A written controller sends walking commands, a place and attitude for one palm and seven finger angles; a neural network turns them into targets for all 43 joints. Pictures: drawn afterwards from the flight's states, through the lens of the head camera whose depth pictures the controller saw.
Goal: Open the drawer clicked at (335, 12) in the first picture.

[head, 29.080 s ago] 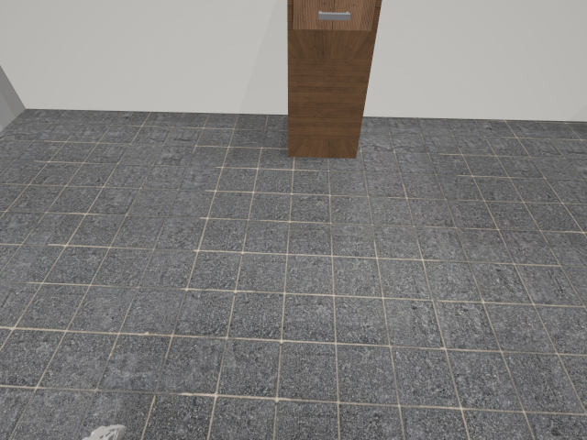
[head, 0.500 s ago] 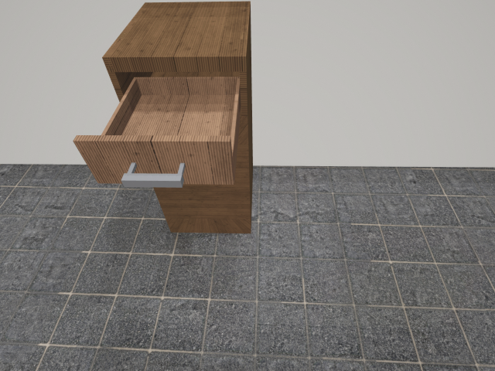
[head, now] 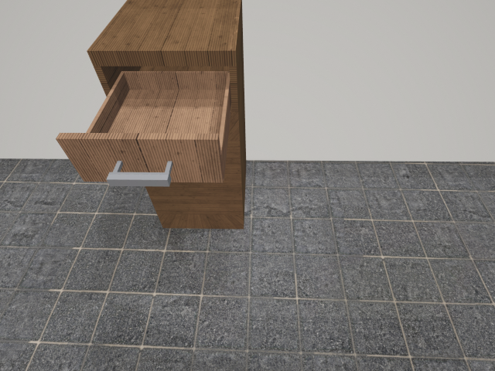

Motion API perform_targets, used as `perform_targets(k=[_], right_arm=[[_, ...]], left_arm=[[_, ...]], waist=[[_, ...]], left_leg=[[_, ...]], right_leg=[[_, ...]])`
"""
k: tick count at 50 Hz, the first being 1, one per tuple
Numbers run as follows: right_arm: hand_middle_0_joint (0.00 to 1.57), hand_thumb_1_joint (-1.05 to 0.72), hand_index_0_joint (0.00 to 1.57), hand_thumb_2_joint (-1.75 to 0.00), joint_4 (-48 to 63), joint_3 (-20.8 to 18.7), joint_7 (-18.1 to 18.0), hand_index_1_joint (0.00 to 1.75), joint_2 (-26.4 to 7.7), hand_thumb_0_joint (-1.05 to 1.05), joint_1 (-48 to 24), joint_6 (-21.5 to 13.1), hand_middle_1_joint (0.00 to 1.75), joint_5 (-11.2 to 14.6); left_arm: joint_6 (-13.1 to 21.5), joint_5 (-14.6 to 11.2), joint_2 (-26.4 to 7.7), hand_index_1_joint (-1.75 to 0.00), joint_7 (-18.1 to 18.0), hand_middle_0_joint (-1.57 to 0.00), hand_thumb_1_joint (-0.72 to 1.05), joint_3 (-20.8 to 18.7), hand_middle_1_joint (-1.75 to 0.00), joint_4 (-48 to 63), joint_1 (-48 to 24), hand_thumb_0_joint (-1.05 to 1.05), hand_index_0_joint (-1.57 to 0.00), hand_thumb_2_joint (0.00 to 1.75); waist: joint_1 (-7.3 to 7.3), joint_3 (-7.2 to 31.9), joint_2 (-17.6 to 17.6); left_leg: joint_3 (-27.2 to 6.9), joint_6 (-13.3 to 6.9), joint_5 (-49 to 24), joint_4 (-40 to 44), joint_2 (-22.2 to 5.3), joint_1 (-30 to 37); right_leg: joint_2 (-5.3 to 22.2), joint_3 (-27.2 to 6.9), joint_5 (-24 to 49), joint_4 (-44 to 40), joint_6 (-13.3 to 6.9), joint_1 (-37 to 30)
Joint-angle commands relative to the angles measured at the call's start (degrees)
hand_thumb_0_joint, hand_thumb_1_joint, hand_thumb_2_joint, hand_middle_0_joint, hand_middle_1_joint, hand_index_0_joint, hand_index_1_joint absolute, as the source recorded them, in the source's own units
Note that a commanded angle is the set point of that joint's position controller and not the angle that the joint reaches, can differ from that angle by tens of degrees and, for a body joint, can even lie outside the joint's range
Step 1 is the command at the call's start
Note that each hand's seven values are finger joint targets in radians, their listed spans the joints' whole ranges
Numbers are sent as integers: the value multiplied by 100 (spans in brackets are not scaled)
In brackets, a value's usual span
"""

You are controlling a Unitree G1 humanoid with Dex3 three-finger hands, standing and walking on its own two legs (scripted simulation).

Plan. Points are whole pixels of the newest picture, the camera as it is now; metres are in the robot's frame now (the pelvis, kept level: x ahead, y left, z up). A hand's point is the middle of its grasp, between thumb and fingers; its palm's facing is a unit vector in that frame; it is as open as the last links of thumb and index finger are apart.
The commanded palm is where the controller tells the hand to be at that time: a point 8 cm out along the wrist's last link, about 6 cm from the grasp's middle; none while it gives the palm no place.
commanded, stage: look to check the result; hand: left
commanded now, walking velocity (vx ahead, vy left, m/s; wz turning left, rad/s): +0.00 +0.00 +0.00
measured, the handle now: (141, 172) +0.51 +0.27 -0.01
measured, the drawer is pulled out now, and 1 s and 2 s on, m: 0.30 0.30 0.30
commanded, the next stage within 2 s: stand and wait in 0.34 s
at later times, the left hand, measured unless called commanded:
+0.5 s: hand out of the picture +0.07 +0.21 -0.16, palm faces +0.00 -0.96 -0.30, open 7.3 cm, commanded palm none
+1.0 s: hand out of the picture +0.11 +0.22 -0.15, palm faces -0.02 -0.95 -0.32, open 7.3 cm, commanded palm none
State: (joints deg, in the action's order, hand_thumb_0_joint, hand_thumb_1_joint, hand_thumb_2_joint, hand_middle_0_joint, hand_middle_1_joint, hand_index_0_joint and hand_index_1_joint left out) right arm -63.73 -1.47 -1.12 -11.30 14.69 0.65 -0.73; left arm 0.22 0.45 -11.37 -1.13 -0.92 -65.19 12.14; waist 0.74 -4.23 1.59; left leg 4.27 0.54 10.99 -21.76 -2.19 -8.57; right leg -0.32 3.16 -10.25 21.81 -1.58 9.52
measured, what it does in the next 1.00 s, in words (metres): stands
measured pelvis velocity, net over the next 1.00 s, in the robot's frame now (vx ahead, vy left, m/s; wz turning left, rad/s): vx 0.03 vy -0.01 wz -0.01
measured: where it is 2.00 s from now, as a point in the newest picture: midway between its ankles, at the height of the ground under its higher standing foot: outside the picture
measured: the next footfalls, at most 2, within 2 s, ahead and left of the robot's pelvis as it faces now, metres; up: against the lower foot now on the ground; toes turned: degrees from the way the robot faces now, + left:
none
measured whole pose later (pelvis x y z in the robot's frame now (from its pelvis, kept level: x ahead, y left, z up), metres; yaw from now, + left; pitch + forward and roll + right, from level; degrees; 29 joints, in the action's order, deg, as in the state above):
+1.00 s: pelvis +0.03 -0.01 +0.00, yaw +0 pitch -1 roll +0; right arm -63.3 -1.2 -0.6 -16.7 8.4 0.6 -0.7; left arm 0.9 0.4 -16.1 -0.7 -1.1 -64.7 6.1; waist 0.8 -4.3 1.8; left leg 4.4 1.7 11.5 -17.8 -3.0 -4.7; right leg -1.4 3.0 -11.1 18.4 -2.2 6.0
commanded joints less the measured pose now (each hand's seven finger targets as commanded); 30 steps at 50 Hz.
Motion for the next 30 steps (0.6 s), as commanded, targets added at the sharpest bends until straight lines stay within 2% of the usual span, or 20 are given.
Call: perform_targets(k=[1,3,5,12,16,22,27,30], right_arm=[[20,-90,20,-90,186,-103,-45,30,-719,0,179,-75,30,7],[20,-90,20,-90,167,-94,-40,30,-755,0,138,-83,30,3],[20,-90,20,-90,191,-109,-40,30,-821,0,88,-90,30,4],[20,-90,20,-90,213,-112,-34,30,-944,0,-114,-89,30,0],[20,-90,20,-90,241,-123,-22,30,-1017,0,-196,-82,30,9],[20,-90,20,-90,236,-119,-19,30,-1111,0,-320,-97,30,-1],[20,-90,20,-90,257,-127,-29,30,-1211,0,-374,-113,30,2],[20,-90,20,-90,253,-124,-25,30,-1257,0,-433,-106,30,1]], left_arm=[[113,26,-935,-30,-83,-20,90,-179,-30,251,97,0,-20,90],[114,21,-993,-30,-77,-20,90,-181,-30,249,35,0,-20,90],[125,19,-1031,-30,-74,-20,90,-190,-30,247,-18,0,-20,90],[134,24,-1133,-30,-66,-20,90,-202,-30,254,-156,0,-20,90],[139,29,-1209,-30,-63,-20,90,-219,-30,285,-208,0,-20,90],[165,20,-1314,-30,-62,-20,90,-226,-30,300,-344,0,-20,90],[187,14,-1395,-30,-64,-20,90,-238,-30,309,-421,0,-20,90],[181,10,-1431,-30,-58,-20,90,-236,-30,315,-481,0,-20,90]], waist=[[1,34,-79],[-1,72,-62],[6,157,-190],[0,175,-86],[-6,208,-273],[-4,343,-36],[-2,498,-147],[-2,411,-96]], left_leg=[[-528,-165,-118,434,-474,50],[-528,-160,-148,463,-475,40],[-535,-158,-198,461,-478,91],[-534,-146,-272,500,-516,173],[-524,-143,-274,503,-513,226],[-518,-126,-539,490,-526,279],[-505,-116,-837,479,-563,393],[-494,-100,-691,537,-561,363]], right_leg=[[640,-736,31,-626,-148,199],[660,-734,96,-629,-136,115],[666,-730,200,-626,-136,60],[667,-736,355,-634,-129,28],[677,-735,332,-672,-121,20],[721,-731,828,-616,-134,-182],[738,-688,1321,-545,-134,-348],[739,-715,1163,-602,-133,-319]])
